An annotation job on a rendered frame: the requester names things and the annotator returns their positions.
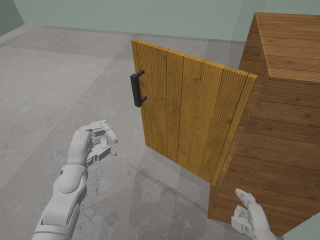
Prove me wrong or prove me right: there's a robot right hand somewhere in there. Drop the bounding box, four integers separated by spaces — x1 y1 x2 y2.
231 188 271 237

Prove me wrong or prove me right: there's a robot left hand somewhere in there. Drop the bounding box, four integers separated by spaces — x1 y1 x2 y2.
66 120 118 169

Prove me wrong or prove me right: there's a robot left forearm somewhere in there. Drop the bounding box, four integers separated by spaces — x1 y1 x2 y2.
31 164 88 240

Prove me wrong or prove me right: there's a robot right forearm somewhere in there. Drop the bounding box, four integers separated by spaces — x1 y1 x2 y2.
251 228 277 240

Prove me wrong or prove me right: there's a cupboard door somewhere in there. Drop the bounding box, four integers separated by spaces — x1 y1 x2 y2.
131 38 258 186

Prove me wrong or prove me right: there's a handle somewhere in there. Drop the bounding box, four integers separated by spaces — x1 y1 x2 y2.
130 70 147 108

